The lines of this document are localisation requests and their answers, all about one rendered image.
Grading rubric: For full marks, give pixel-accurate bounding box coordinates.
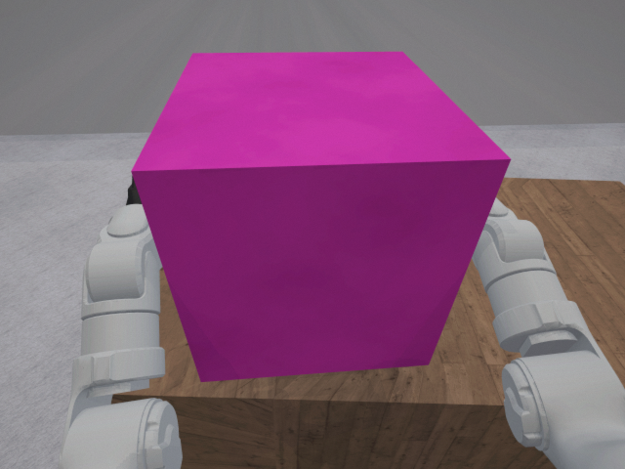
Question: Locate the robot right upper arm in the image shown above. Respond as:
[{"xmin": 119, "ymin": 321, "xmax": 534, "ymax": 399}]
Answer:
[{"xmin": 502, "ymin": 350, "xmax": 625, "ymax": 469}]

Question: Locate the right robot forearm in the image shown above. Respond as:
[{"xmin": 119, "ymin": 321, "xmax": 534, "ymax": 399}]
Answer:
[{"xmin": 472, "ymin": 198, "xmax": 625, "ymax": 401}]

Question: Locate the robot left upper arm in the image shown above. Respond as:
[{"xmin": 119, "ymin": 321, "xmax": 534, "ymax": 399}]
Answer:
[{"xmin": 61, "ymin": 398, "xmax": 183, "ymax": 469}]

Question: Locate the left robot hand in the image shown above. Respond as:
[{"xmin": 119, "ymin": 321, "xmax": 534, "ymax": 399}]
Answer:
[{"xmin": 126, "ymin": 176, "xmax": 142, "ymax": 205}]

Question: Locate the carton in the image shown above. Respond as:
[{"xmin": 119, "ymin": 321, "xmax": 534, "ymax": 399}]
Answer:
[{"xmin": 131, "ymin": 52, "xmax": 511, "ymax": 382}]

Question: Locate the left robot forearm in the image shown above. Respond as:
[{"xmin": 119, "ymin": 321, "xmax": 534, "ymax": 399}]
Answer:
[{"xmin": 59, "ymin": 204, "xmax": 165, "ymax": 469}]

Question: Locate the pedestal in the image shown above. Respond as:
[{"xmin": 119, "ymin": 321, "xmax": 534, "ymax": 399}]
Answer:
[{"xmin": 111, "ymin": 178, "xmax": 625, "ymax": 469}]

